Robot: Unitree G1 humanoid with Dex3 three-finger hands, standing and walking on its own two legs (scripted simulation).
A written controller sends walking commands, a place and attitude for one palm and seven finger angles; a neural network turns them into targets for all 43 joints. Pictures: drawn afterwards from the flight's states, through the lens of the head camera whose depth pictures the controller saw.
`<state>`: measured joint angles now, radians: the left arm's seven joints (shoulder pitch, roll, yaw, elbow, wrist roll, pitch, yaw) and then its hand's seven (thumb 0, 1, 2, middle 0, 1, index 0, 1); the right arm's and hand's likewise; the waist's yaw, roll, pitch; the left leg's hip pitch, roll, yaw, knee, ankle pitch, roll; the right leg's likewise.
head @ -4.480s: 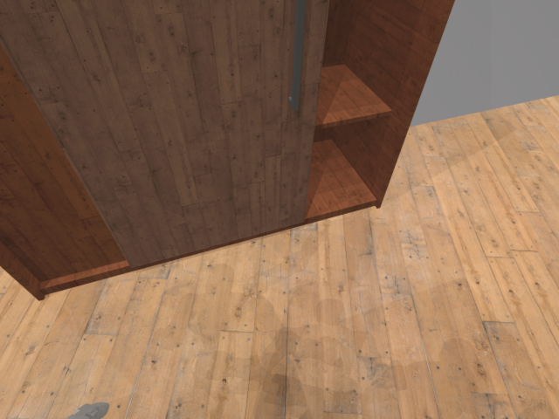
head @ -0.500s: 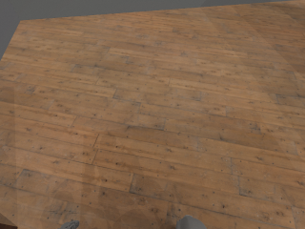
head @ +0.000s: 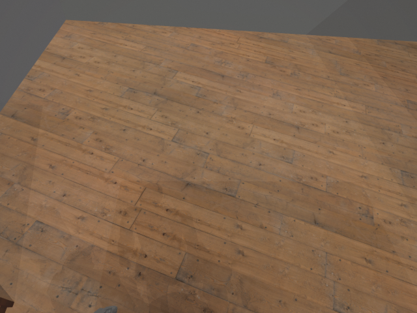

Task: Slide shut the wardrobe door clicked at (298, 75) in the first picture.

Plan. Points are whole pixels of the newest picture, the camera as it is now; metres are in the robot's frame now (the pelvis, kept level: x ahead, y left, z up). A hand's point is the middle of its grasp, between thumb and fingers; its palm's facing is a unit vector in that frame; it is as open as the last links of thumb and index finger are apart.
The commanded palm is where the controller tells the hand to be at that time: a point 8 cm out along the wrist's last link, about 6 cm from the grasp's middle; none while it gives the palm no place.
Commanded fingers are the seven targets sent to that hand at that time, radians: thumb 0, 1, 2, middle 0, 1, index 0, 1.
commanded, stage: turn to face it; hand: left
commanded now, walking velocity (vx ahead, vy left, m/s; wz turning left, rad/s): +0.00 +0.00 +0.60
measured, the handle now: out of the picture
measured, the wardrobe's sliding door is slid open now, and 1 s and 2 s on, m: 0.39 0.39 0.39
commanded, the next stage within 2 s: none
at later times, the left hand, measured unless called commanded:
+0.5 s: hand out of the picture +0.04 +0.16 -0.13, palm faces +0.31 -0.91 -0.29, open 7.4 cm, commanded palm none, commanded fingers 0.00 0.90 0.90 -0.20 -0.30 -0.20 -0.30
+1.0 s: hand out of the picture -0.17 +0.14 -0.17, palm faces +0.62 -0.74 -0.27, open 7.4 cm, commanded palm none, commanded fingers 0.00 0.90 0.90 -0.20 -0.30 -0.20 -0.30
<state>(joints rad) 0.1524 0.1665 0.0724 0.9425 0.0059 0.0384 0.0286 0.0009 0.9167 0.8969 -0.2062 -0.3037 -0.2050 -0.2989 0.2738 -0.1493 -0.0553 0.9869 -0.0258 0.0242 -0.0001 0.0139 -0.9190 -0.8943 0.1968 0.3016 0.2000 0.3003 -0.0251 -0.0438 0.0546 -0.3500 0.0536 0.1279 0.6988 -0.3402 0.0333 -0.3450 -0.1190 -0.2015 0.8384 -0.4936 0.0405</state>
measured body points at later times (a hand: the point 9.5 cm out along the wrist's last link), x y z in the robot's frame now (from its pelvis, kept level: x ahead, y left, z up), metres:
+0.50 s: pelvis -0.02 -0.07 +0.01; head +0.01 -0.09 +0.46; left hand +0.02 +0.20 -0.10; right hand +0.12 -0.31 -0.15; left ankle +0.00 +0.08 -0.69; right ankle +0.01 -0.17 -0.72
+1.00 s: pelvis -0.06 -0.06 +0.01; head -0.04 -0.02 +0.45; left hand -0.20 +0.18 -0.15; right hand +0.19 -0.20 -0.11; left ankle -0.12 +0.03 -0.72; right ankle +0.00 -0.18 -0.67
